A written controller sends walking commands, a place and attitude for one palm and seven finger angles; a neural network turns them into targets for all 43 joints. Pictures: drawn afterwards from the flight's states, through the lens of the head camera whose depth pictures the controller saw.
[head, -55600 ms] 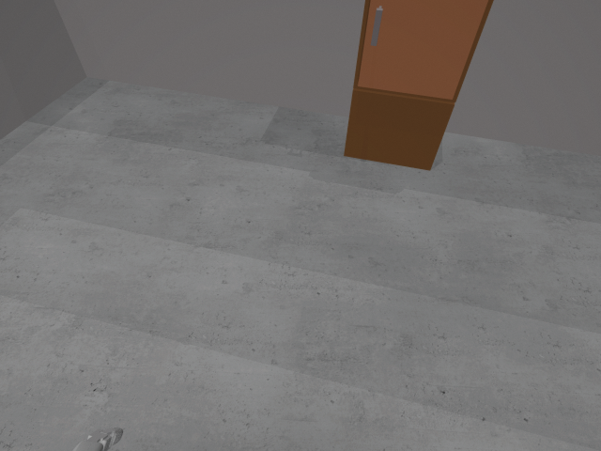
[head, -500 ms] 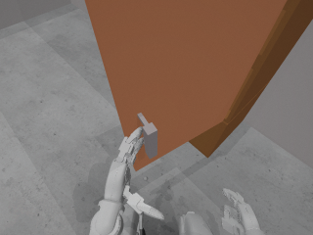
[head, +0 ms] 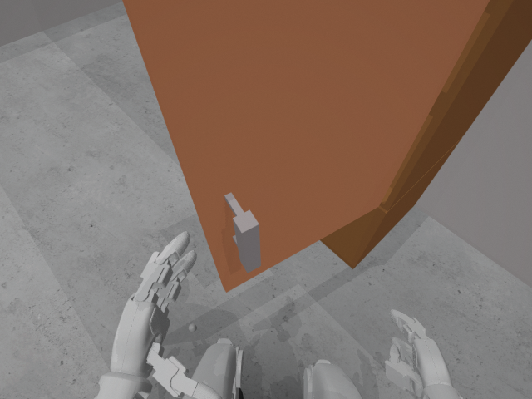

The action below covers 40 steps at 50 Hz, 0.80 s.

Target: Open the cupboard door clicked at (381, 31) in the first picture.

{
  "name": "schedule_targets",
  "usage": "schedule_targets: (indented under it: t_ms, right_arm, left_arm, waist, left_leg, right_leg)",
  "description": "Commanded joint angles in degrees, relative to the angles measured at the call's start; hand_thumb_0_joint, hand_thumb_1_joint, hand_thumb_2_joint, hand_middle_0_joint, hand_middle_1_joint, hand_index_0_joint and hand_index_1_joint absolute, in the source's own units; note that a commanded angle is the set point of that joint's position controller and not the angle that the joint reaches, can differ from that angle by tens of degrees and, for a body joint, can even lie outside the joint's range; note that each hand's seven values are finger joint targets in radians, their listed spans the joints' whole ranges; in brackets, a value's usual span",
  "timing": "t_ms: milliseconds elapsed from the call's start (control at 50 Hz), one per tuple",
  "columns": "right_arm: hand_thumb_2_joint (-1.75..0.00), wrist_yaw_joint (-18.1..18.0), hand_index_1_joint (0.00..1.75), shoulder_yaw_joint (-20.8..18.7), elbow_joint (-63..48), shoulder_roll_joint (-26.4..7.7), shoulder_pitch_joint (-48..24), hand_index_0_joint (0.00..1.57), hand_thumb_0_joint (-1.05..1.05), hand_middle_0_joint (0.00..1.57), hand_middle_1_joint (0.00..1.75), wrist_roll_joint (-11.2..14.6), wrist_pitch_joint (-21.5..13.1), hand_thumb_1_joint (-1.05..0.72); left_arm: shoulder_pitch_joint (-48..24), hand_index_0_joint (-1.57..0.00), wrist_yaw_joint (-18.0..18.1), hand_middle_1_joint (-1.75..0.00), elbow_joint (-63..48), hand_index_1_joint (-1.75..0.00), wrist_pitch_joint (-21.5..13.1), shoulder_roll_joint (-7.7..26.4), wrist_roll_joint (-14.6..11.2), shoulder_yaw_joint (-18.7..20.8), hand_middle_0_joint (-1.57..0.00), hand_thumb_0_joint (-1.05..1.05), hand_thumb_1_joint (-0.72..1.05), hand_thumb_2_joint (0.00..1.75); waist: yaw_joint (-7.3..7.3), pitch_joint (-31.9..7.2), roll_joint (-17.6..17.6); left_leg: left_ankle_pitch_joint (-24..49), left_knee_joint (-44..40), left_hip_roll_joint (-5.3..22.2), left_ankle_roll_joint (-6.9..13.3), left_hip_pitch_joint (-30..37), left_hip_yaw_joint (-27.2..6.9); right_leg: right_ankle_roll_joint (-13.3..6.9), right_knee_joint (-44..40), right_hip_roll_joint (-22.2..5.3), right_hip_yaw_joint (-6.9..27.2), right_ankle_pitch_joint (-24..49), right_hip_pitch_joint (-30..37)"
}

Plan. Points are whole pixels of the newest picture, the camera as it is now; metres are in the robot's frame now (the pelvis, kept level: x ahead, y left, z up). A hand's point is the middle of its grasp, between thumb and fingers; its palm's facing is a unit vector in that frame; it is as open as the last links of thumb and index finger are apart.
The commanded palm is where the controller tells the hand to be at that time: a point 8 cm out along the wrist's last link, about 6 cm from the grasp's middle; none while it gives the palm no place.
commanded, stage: slide the hand sideways off the handle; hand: left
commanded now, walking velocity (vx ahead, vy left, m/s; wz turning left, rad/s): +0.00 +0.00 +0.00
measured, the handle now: (241, 233) +0.34 +0.06 +0.06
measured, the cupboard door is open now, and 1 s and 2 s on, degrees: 77 77 77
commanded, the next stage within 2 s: draw the hand back to the body in 0.12 s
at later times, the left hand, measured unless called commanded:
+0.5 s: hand (146, 324) +0.20 +0.14 +0.11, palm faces -0.09 -0.99 -0.07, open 16.3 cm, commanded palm +0.18 +0.21 +0.11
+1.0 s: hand (27, 300) +0.20 +0.23 +0.18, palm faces +0.21 -0.91 -0.35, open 14.1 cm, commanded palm +0.17 +0.28 +0.22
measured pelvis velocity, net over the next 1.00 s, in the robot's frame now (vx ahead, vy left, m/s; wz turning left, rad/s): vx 0.03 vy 0.02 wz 0.00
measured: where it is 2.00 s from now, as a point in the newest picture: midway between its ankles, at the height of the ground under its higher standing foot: outside the picture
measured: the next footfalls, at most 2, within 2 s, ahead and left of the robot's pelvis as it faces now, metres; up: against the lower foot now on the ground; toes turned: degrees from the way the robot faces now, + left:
none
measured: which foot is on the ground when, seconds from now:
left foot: down 0.00-1.00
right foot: down 0.00-1.00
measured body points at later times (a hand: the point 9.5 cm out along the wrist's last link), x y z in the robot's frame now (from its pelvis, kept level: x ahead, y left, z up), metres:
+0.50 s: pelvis +0.00 +0.01 +0.03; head +0.05 +0.00 +0.48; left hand +0.20 +0.20 +0.12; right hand +0.18 -0.21 -0.05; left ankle +0.05 +0.12 -0.61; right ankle +0.00 -0.10 -0.61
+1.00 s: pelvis +0.03 +0.02 +0.09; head +0.02 +0.01 +0.54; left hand +0.18 +0.27 +0.20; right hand +0.20 -0.19 +0.02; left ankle +0.05 +0.12 -0.61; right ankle +0.00 -0.10 -0.61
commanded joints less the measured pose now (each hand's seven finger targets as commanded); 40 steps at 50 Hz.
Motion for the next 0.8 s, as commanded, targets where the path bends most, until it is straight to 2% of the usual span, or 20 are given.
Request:
schedule_targets:
  t_ms: [0,80,160,180,200,220,240,260,280,320,400,460,540,580,640,680,700,720,740,780]
  right_arm:
    - [-0.90,-1.2,0.30,-2.6,-8.6,-5.8,-2.3,0.20,0.00,0.20,0.30,0.4,-3.5,-0.90]
    - [-0.90,-1.7,0.30,-2.9,-8.8,-5.8,-2.7,0.20,0.00,0.20,0.30,0.6,-3.7,-0.90]
    - [-0.90,-1.9,0.30,-2.6,-8.8,-6.0,-2.6,0.20,0.00,0.20,0.30,0.5,-4.7,-0.90]
    - [-0.90,-2.0,0.30,-2.7,-8.6,-5.9,-2.6,0.20,0.00,0.20,0.30,0.5,-4.9,-0.90]
    - [-0.90,-2.0,0.30,-2.7,-8.5,-5.9,-2.6,0.20,0.00,0.20,0.30,0.4,-5.1,-0.90]
    - [-0.90,-2.1,0.30,-2.8,-8.6,-5.9,-2.1,0.20,0.00,0.20,0.30,0.5,-5.0,-0.90]
    - [-0.90,-2.2,0.30,-2.9,-9.0,-6.0,-2.3,0.20,0.00,0.20,0.30,0.7,-4.9,-0.90]
    - [-0.90,-2.2,0.30,-2.8,-9.6,-6.0,-2.1,0.20,0.00,0.20,0.30,0.8,-4.8,-0.90]
    - [-0.90,-2.3,0.30,-2.8,-9.8,-6.1,-2.0,0.20,0.00,0.20,0.30,1.0,-4.5,-0.90]
    - [-0.90,-2.4,0.30,-2.7,-10.3,-5.8,-1.7,0.20,0.00,0.20,0.30,1.5,-3.9,-0.90]
    - [-0.90,-3.0,0.30,-2.3,-11.1,-6.2,-1.3,0.20,0.00,0.20,0.30,2.4,-2.9,-0.90]
    - [-0.90,-3.8,0.30,-1.8,-11.3,-6.6,-0.9,0.20,0.00,0.20,0.30,2.6,-2.9,-0.90]
    - [-0.90,-4.3,0.30,-1.2,-11.7,-6.7,-0.7,0.20,0.00,0.20,0.30,2.6,-3.9,-0.90]
    - [-0.90,-4.4,0.30,-1.1,-11.4,-6.8,-0.6,0.20,0.00,0.20,0.30,2.6,-4.4,-0.90]
    - [-0.90,-4.3,0.30,-1.1,-11.2,-6.5,-0.5,0.20,0.00,0.20,0.30,3.0,-5.3,-0.90]
    - [-0.90,-4.0,0.30,-1.0,-11.1,-6.6,-0.6,0.20,0.00,0.20,0.30,3.3,-5.7,-0.90]
    - [-0.90,-3.9,0.30,-0.9,-11.0,-6.7,-0.7,0.20,0.00,0.20,0.30,3.6,-5.9,-0.90]
    - [-0.90,-5.8,0.30,-0.7,-12.6,-6.2,-1.2,0.20,0.00,0.20,0.30,3.3,-4.3,-0.90]
    - [-0.90,-6.5,0.30,0.0,-13.3,-5.5,-0.4,0.20,0.00,0.20,0.30,3.1,-3.8,-0.90]
    - [-0.90,-6.8,0.30,0.0,-12.4,-5.5,0.1,0.20,0.00,0.20,0.30,2.8,-3.2,-0.90]
  left_arm:
    - [1.4,-0.15,-2.8,-0.30,-10.7,-0.30,-3.7,2.7,-1.5,2.5,-0.15,0.00,-0.50,0.30]
    - [2.6,-0.15,-4.4,-0.30,-11.6,-0.30,-2.6,4.1,-2.6,4.7,-0.15,0.00,-0.50,0.30]
    - [-0.9,-0.15,-4.6,-0.30,-15.1,-0.30,-3.2,3.7,-3.5,3.5,-0.15,0.00,-0.50,0.30]
    - [-0.9,-0.15,-4.3,-0.30,-15.1,-0.30,-3.3,3.9,-3.6,3.9,-0.15,0.00,-0.50,0.30]
    - [-0.3,-0.15,-4.2,-0.30,-15.1,-0.30,-3.6,4.0,-3.6,4.3,-0.15,0.00,-0.50,0.30]
    - [0.0,-0.15,-4.0,-0.30,-17.0,-0.30,-3.6,5.8,-3.8,5.8,-0.15,0.00,-0.50,0.30]
    - [0.9,-0.15,-3.7,-0.30,-19.0,-0.30,-3.4,7.3,-3.7,7.2,-0.15,0.00,-0.50,0.30]
    - [1.1,-0.15,-3.5,-0.30,-21.1,-0.30,-3.0,7.3,-3.8,6.7,-0.15,0.00,-0.50,0.30]
    - [1.2,-0.15,-3.1,-0.30,-22.4,-0.30,-2.1,9.0,-3.6,8.0,-0.15,0.00,-0.50,0.30]
    - [3.4,-0.15,-2.9,-0.30,-23.0,-0.30,0.2,8.2,-3.8,7.6,-0.15,0.00,-0.50,0.30]
    - [5.8,-0.15,-3.4,-0.30,-20.6,-0.30,5.9,6.8,-4.6,7.3,-0.15,0.00,-0.50,0.30]
    - [5.3,-0.15,-4.4,-0.30,-20.0,-0.30,8.2,8.1,-5.6,8.8,-0.15,0.00,-0.50,0.30]
    - [4.7,-0.15,-5.4,-0.30,-22.3,-0.30,7.2,10.4,-7.1,11.6,-0.15,0.00,-0.50,0.30]
    - [3.9,-0.15,-5.7,-0.30,-24.1,-0.30,6.1,12.3,-7.9,13.6,-0.15,0.00,-0.50,0.30]
    - [5.9,-0.15,-6.8,-0.30,-25.3,-0.30,5.5,13.0,-9.5,15.8,-0.15,0.00,-0.43,0.33]
    - [7.2,-0.16,-7.6,-0.30,-25.4,-0.30,6.3,13.2,-10.0,16.3,-0.16,0.00,-0.36,0.36]
    - [7.3,-0.16,-8.1,-0.30,-25.7,-0.30,7.0,12.6,-10.2,15.6,-0.16,0.00,-0.32,0.37]
    - [9.8,-0.16,0.1,-0.30,-28.8,-0.30,12.2,18.6,-2.3,16.8,-0.16,0.00,-0.29,0.39]
    - [11.0,-0.16,3.9,-0.30,-30.9,-0.30,15.4,13.4,-1.1,13.0,-0.16,0.00,-0.26,0.40]
    - [12.1,-0.16,7.2,-0.30,-30.8,-0.30,19.1,11.5,0.5,12.0,-0.16,0.00,-0.18,0.43]
  waist:
    - [-1.14,-12.9,-4.1]
    - [-0.47,-14.1,-4.1]
    - [-1.14,-13.7,-1.6]
    - [-1.27,-13.8,-2.4]
    - [-0.90,-14.2,-1.6]
    - [-0.53,-15.4,-1.9]
    - [0.32,-16.3,-0.2]
    - [0.26,-16.7,0.2]
    - [0.81,-17.2,1.2]
    - [0.53,-15.4,2.0]
    - [-0.96,-10.0,-2.8]
    - [-1.60,-6.7,-4.8]
    - [-1.23,-4.8,-2.9]
    - [-0.91,-4.6,-0.4]
    - [-0.25,-5.2,1.9]
    - [0.03,-5.1,3.5]
    - [-0.45,-4.4,3.7]
    - [3.87,-5.8,5.5]
    - [1.75,-3.3,6.2]
    - [1.42,-1.2,4.0]
  left_leg:
    - [10.9,-7.5,-1.6,1.6,12.3,-0.6]
    - [11.4,-7.4,-1.5,1.7,12.2,-0.7]
    - [9.8,-7.6,-1.5,1.8,12.9,-1.0]
    - [9.8,-7.4,-1.4,1.9,12.7,-1.2]
    - [10.1,-7.3,-1.4,1.7,12.8,-1.2]
    - [10.7,-7.9,-1.2,1.8,13.8,-1.2]
    - [10.9,-9.0,-1.3,1.7,15.4,-1.1]
    - [11.2,-10.0,-1.4,1.8,17.1,-1.0]
    - [11.9,-11.1,-1.4,1.9,18.2,-1.2]
    - [11.6,-13.7,-1.4,1.8,20.9,-1.2]
    - [8.9,-17.4,-1.4,2.0,21.7,-1.2]
    - [7.1,-19.3,-1.5,2.0,22.2,-1.2]
    - [7.4,-21.6,-1.5,2.0,24.6,-1.2]
    - [7.9,-22.6,-1.5,1.9,26.0,-1.3]
    - [10.0,-24.4,-1.4,1.7,29.4,-1.3]
    - [11.6,-25.7,-1.3,1.7,30.9,-1.5]
    - [12.2,-26.4,-1.2,1.6,32.1,-1.7]
    - [12.2,-30.6,-0.3,1.3,34.6,-1.0]
    - [11.6,-32.0,-0.3,1.3,36.1,-1.2]
    - [12.1,-33.2,0.1,1.5,36.7,-1.6]
  right_leg:
    - [1.3,-14.2,0.2,5.6,19.1,6.6]
    - [1.4,-14.0,0.3,5.9,19.3,7.3]
    - [1.2,-13.9,0.3,5.3,15.9,4.8]
    - [1.2,-13.8,0.5,5.2,15.7,4.7]
    - [1.1,-13.5,0.5,5.2,15.7,4.5]
    - [1.1,-13.9,0.6,5.1,16.3,5.6]
    - [0.9,-14.2,0.7,5.0,15.9,6.2]
    - [1.0,-14.9,0.8,4.8,16.1,7.0]
    - [0.7,-15.1,1.0,4.4,16.4,8.3]
    - [0.9,-16.9,1.1,3.5,16.3,9.0]
    - [1.7,-21.8,1.3,2.8,14.1,11.9]
    - [2.1,-24.9,1.2,3.0,11.9,13.3]
    - [1.9,-26.8,1.2,2.7,11.6,15.1]
    - [1.6,-27.6,1.3,2.8,12.0,16.4]
    - [1.5,-28.5,1.6,2.4,14.5,18.1]
    - [1.4,-28.8,1.7,1.8,16.6,19.6]
    - [1.5,-29.1,1.8,1.3,17.5,19.5]
    - [0.5,-32.7,0.1,4.7,17.4,21.3]
    - [0.6,-33.5,-0.1,3.7,17.1,21.1]
    - [0.9,-34.9,-0.1,3.2,18.2,22.6]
